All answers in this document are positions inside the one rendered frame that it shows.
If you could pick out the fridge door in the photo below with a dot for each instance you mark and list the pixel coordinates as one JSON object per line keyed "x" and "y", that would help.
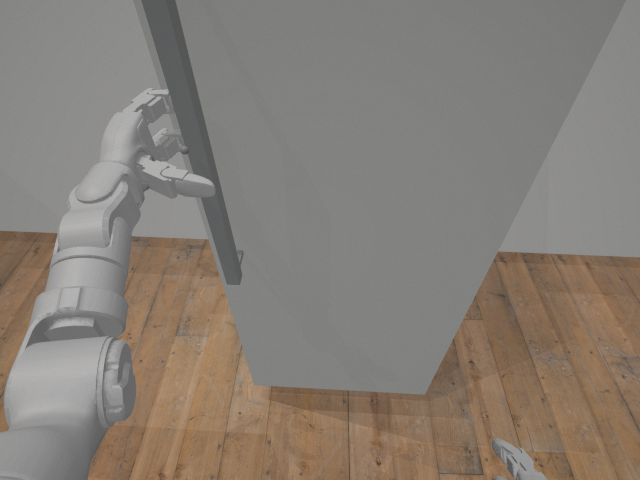
{"x": 373, "y": 155}

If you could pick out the left robot upper arm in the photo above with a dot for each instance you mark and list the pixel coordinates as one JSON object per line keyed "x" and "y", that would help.
{"x": 64, "y": 396}

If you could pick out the right robot hand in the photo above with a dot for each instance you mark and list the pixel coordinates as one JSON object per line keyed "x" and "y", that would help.
{"x": 518, "y": 462}

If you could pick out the left robot hand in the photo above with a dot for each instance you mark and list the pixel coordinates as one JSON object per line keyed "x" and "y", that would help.
{"x": 128, "y": 141}

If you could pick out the handle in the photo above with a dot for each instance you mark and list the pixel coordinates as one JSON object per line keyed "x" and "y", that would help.
{"x": 166, "y": 29}

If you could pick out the left robot forearm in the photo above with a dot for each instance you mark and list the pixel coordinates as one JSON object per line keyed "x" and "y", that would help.
{"x": 84, "y": 295}

